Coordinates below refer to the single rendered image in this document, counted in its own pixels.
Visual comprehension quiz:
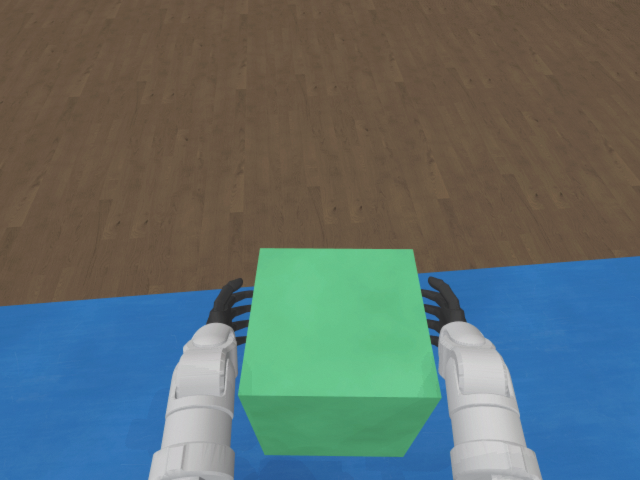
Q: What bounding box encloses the left robot forearm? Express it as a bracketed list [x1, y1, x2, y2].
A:
[148, 323, 238, 480]

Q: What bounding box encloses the right robot forearm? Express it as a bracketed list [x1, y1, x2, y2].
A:
[438, 321, 543, 480]

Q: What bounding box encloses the right robot hand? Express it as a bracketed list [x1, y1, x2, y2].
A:
[421, 276, 467, 347]

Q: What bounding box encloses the left robot hand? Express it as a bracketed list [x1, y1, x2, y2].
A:
[206, 278, 254, 346]

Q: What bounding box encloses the carton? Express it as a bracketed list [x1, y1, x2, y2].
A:
[238, 248, 442, 457]

